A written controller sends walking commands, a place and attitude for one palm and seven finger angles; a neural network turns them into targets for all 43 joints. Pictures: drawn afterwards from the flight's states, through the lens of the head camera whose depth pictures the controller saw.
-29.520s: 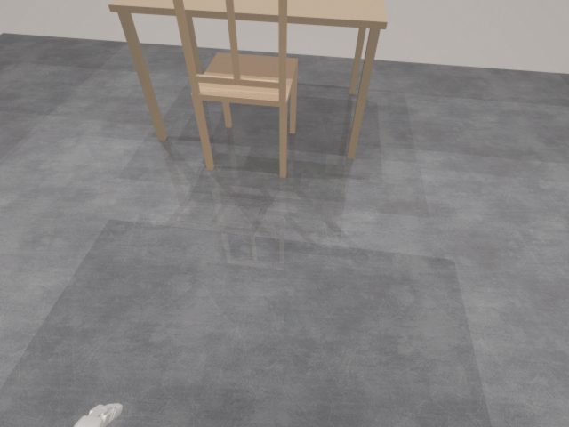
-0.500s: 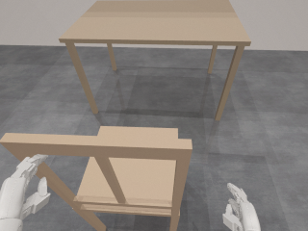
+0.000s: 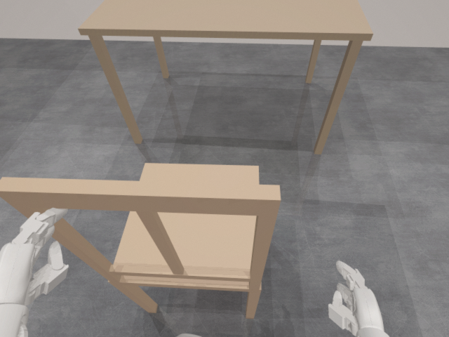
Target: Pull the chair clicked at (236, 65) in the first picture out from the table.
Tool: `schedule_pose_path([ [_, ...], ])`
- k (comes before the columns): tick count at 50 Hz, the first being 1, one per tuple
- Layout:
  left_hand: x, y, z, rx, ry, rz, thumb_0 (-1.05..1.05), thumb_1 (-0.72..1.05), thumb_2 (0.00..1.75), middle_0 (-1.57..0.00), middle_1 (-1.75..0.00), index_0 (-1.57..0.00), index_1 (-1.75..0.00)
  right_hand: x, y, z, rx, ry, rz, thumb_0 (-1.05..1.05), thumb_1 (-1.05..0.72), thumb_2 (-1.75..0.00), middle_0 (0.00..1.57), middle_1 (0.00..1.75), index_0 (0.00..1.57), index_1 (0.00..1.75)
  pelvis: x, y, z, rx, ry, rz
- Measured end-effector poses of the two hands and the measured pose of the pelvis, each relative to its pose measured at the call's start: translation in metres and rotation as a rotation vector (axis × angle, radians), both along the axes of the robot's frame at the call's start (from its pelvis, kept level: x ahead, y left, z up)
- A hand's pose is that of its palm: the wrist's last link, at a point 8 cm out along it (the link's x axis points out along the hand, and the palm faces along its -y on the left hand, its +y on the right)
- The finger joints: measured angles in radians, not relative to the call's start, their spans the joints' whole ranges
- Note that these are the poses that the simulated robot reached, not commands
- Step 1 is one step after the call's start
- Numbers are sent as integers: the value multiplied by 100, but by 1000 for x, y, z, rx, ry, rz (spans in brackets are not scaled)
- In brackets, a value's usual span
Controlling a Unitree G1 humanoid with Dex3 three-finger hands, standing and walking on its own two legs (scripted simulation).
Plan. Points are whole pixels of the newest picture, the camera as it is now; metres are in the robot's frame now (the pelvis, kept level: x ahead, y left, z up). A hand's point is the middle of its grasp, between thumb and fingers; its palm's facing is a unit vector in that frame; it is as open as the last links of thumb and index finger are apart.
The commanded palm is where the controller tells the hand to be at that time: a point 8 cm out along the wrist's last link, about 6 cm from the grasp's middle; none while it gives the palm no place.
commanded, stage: step back with the hand held close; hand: left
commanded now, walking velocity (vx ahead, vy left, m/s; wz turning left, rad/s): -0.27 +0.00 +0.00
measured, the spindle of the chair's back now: (165, 245) +0.28 +0.18 -0.07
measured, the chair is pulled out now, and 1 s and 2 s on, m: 0.71 0.72 0.72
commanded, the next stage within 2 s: stop stepping back and stand still in 0.84 s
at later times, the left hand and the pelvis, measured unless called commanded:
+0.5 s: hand out of the picture +0.10 +0.28 +0.22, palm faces +0.51 -0.70 -0.50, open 7.2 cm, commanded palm +0.05 +0.32 +0.18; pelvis -0.09 +0.02 -0.01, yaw -1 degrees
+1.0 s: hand out of the picture +0.01 +0.27 +0.20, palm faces +0.39 -0.72 -0.57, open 7.4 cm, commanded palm -0.05 +0.31 +0.18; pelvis -0.20 +0.02 -0.01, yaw -2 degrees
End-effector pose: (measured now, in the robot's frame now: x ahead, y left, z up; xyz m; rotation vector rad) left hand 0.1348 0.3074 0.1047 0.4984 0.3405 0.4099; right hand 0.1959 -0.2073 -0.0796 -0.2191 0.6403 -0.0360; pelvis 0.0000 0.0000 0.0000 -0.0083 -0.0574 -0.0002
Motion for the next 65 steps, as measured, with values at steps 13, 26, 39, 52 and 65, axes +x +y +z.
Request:
schedule_pose_path([
  [13, -30, -7, 8, 43, 8, -213, 1, 89, 90, -21, -30, -32, -34, -68, -11, 1, -59, 65, -105, 1, -90, -90, 20, 30, 20, 30, -53, 10, -3, -13, 31, -10],
  [26, -80, 15, 126, 313, -670, -152, 1, 89, 90, -21, -30, -24, -32, -130, -6, -10, -10, 28, -159, 1, -90, -90, 20, 30, 20, 30, -91, 23, -10, -12, 27, -17],
  [39, -103, 18, 58, 128, -478, -229, 2, 89, 90, -21, -30, -21, -30, -198, 16, 0, -78, 87, -138, 1, -90, -90, 20, 30, 20, 30, -136, 37, -11, -31, 72, 9],
  [52, -174, -4, 101, 270, -508, -243, 1, 89, 90, -21, -30, -21, -30, -233, -6, -17, 62, 21, -168, 1, -90, -90, 20, 30, 20, 31, -202, 14, -9, -24, 30, -33],
  [65, -224, 6, 72, 115, -579, -143, 2, 89, 90, -21, -30, -21, -30, -307, -39, 18, -163, 38, -177, 1, -91, -90, 20, 30, 20, 30, -246, 20, -2, 24, 41, 21],
])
